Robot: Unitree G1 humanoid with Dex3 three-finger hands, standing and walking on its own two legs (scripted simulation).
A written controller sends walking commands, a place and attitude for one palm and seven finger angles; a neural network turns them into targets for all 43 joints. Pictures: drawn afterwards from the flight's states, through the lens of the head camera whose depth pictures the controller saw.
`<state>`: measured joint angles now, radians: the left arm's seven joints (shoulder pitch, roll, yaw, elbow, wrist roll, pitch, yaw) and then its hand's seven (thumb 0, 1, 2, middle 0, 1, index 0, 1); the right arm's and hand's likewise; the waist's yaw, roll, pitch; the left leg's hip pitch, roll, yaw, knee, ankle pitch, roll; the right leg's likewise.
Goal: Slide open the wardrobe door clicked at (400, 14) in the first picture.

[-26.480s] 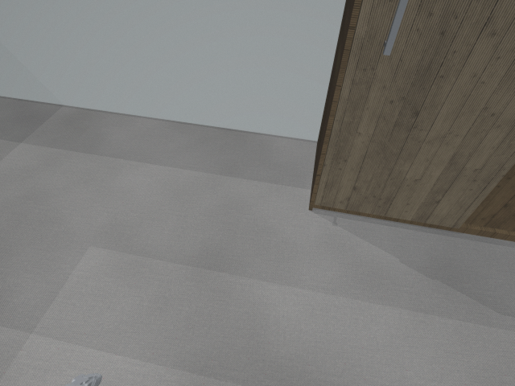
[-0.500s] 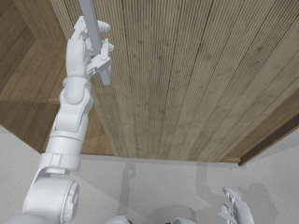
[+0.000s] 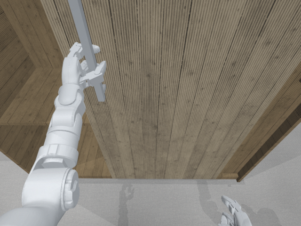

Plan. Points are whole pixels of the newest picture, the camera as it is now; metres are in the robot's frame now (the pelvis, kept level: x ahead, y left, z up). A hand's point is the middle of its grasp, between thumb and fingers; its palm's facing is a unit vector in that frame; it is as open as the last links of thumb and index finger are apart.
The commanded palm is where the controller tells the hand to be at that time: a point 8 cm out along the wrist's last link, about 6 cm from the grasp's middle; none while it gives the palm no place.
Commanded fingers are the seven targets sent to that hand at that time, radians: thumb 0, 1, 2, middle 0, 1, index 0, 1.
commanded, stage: loosen the grip on the handle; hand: left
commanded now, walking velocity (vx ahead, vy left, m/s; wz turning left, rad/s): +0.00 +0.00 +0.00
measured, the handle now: (90, 45) +0.49 +0.17 +0.24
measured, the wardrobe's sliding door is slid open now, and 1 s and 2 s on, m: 0.50 0.50 0.50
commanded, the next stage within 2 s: slip the hand off the handle in 0.44 s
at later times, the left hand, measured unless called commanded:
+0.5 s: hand (99, 73) +0.44 +0.15 +0.19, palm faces +0.13 -0.99 -0.06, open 14.4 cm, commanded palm +0.40 +0.20 +0.19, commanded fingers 0.00 -0.55 0.20 -0.25 -1.15 -0.25 -1.15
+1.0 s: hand (81, 74) +0.44 +0.20 +0.19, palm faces +0.16 -0.98 -0.07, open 14.7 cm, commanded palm +0.41 +0.26 +0.18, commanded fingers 0.00 -0.55 0.20 -0.25 -1.15 -0.25 -1.15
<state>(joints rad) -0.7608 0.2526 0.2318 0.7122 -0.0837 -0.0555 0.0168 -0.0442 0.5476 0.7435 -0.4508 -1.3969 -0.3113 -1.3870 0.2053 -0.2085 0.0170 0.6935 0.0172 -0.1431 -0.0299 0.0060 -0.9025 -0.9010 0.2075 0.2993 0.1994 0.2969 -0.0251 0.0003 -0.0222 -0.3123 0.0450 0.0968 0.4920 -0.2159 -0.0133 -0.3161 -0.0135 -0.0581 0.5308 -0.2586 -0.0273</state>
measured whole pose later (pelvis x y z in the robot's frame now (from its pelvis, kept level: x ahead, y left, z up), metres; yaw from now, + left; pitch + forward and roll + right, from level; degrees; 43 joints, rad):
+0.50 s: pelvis -0.01 +0.00 +0.00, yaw -2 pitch +3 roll +0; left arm -0.68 0.30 0.23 0.70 -0.08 -0.24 0.04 -0.01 -0.54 0.21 -0.36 -1.24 -0.28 -1.19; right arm 0.36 -0.26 0.00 0.74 0.03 -0.15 -0.04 0.01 -0.90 -0.90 0.20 0.30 0.20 0.30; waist -0.06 0.01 -0.02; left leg -0.33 0.05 0.09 0.51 -0.23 0.00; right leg -0.34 0.01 -0.02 0.52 -0.24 -0.03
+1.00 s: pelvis +0.01 +0.02 +0.00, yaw -2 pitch +3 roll +0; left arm -0.63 0.32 0.26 0.64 -0.09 -0.20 -0.01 -0.01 -0.56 0.20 -0.38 -1.21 -0.26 -1.15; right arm 0.28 -0.23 0.03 0.67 0.03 -0.09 -0.05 0.00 -0.90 -0.90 0.21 0.30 0.20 0.30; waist -0.03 0.01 -0.05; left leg -0.33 0.03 0.09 0.54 -0.27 0.02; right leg -0.32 -0.01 -0.03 0.53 -0.27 0.00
